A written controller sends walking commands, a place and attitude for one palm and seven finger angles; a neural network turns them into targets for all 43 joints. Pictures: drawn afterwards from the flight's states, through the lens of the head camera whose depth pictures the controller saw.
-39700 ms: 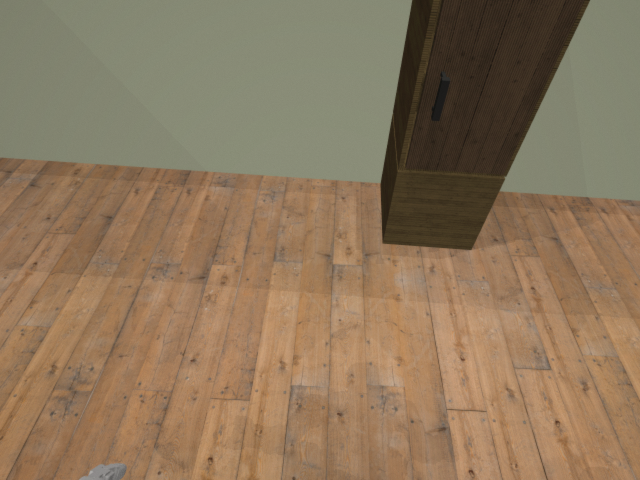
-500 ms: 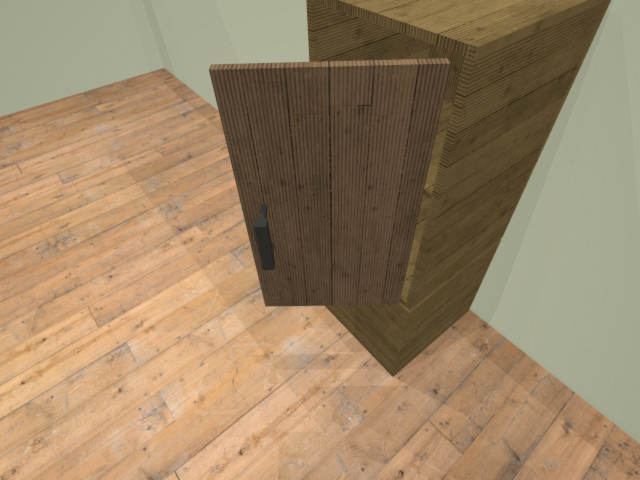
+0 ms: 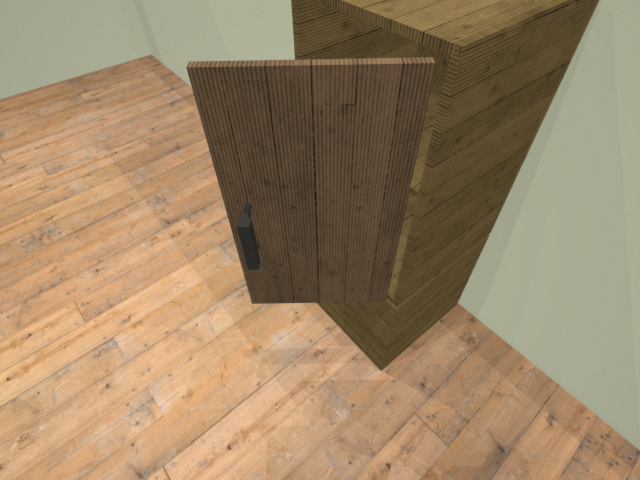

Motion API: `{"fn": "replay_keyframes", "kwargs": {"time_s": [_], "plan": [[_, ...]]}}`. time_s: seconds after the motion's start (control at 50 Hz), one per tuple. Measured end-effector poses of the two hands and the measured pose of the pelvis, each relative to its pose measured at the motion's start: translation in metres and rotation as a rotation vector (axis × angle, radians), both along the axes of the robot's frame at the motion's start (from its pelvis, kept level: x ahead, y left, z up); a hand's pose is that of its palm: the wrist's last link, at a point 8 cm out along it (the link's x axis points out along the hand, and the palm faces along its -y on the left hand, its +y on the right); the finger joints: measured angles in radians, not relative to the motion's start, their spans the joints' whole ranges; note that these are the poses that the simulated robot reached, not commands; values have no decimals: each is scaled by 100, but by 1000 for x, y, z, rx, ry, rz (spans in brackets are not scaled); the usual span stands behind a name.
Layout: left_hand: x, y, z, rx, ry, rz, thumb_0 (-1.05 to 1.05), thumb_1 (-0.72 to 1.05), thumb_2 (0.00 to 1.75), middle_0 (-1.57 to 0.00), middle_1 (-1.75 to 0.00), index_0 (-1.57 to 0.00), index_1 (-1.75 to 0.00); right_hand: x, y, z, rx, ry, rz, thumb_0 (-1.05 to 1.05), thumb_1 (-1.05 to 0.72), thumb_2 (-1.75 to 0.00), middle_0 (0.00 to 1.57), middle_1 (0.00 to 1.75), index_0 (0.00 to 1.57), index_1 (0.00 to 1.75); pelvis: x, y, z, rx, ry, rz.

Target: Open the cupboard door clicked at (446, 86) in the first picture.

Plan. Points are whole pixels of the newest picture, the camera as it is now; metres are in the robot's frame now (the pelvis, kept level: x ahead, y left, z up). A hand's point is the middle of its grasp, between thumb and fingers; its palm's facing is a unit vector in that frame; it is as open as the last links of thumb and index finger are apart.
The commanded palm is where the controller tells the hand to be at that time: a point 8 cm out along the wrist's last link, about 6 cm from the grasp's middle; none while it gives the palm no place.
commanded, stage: look again from close up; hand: left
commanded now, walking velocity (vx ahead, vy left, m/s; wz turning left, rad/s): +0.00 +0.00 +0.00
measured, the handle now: (250, 237) +0.54 +0.16 -0.07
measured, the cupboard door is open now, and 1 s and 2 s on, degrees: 51 51 51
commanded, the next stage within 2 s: raise the hand with hooked fingers in 0.24 s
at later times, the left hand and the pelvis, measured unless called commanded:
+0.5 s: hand (189, 442) +0.18 +0.18 -0.06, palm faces +0.30 -0.95 -0.12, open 7.4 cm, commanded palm +0.12 +0.22 -0.07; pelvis +0.02 -0.02 -0.01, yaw +4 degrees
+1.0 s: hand (187, 439) +0.19 +0.19 -0.07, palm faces +0.03 -1.00 -0.05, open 10.0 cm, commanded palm +0.16 +0.25 -0.07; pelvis -0.01 -0.03 -0.11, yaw +4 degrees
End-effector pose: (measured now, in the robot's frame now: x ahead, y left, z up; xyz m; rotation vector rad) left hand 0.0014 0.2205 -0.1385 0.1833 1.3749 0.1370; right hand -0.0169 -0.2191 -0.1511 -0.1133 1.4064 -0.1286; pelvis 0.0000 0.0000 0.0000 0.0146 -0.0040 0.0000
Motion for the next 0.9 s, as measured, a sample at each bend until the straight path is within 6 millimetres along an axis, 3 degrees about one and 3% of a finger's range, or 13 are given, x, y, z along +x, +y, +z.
{"fn": "replay_keyframes", "kwargs": {"time_s": [0.36,0.38,0.42,0.5,0.54,0.58,0.64,0.74,0.82,0.9], "plan": [[27,-13,0,12,-28,10,1,93,90,-20,-30,-20,-30,37,-15,1,-4,-22,17,1,-91,-89,20,30,20,30,20,-17,1,-9,4,7],[35,-12,5,8,-81,72,1,93,89,-20,-30,-20,-30,42,-18,3,-15,-50,13,1,-92,-89,20,30,20,30,20,-18,0,-11,5,11],[73,-3,34,38,-348,131,2,93,89,-20,-30,-20,-31,61,-27,11,-55,-183,25,1,-92,-89,21,30,21,30,22,-19,-2,-5,9,21],[147,6,94,45,-856,157,2,89,88,-20,-32,-20,-33,118,-46,24,-105,-456,78,2,-92,-89,21,30,21,30,18,-19,-12,-8,53,71],[173,8,109,13,-1065,125,2,86,86,-20,-34,-20,-35,150,-56,30,-125,-580,110,2,-91,-89,21,30,20,30,14,-22,-23,-7,105,67],[186,4,115,-37,-1239,63,1,82,85,-20,-36,-21,-37,182,-63,37,-142,-700,144,1,-91,-89,21,30,20,30,11,-25,-37,-2,158,55],[184,-6,105,-105,-1391,-81,1,76,83,-21,-40,-21,-41,225,-69,43,-160,-851,197,1,-91,-90,20,30,20,30,7,-29,-63,1,221,46],[153,-5,58,-167,-1303,-70,1,64,78,-22,-47,-22,-48,273,-59,39,-161,-975,257,1,-91,-90,20,30,20,30,4,-34,-97,-6,270,53],[135,7,52,-104,-1266,-1,1,54,74,-23,-53,-23,-53,283,-36,22,-121,-961,291,1,-91,-90,20,30,20,30,2,-36,-108,-36,282,70],[141,15,69,-64,-1334,-60,2,45,70,-23,-59,-23,-59,266,-13,-6,-59,-873,309,1,-91,-90,20,30,20,30,-2,-36,-112,-63,295,83]]}}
